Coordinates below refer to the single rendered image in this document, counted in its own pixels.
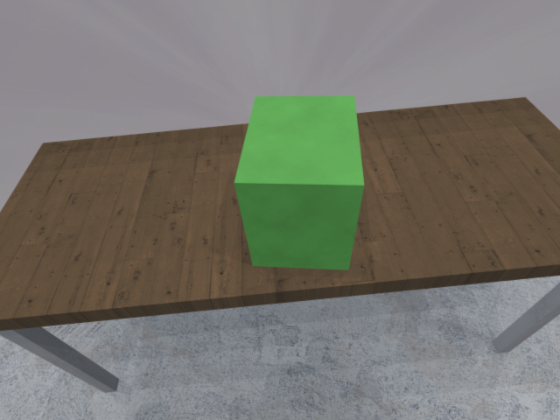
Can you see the table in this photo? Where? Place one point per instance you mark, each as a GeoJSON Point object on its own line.
{"type": "Point", "coordinates": [149, 224]}

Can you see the carton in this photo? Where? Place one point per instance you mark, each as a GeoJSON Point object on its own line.
{"type": "Point", "coordinates": [299, 182]}

